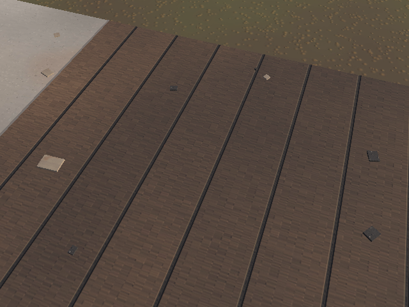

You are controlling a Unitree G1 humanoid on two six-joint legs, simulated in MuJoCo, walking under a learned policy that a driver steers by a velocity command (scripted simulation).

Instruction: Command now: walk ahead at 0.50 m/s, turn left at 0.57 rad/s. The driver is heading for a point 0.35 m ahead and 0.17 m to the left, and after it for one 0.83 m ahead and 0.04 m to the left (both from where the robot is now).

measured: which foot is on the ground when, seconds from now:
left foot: up 0.00-0.12, down 0.14-0.64, up 0.66-1.00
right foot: down 0.00-0.16, up 0.18-0.62, down 0.64-1.00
